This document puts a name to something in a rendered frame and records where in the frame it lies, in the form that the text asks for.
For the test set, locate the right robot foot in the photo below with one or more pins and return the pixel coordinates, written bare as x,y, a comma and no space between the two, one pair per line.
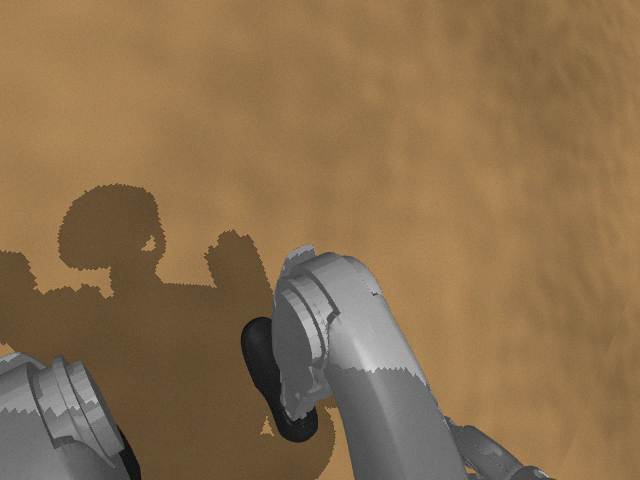
256,345

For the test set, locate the left robot foot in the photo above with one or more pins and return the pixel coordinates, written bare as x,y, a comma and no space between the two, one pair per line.
129,459

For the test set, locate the right robot hand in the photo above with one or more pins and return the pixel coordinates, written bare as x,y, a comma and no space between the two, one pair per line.
481,453

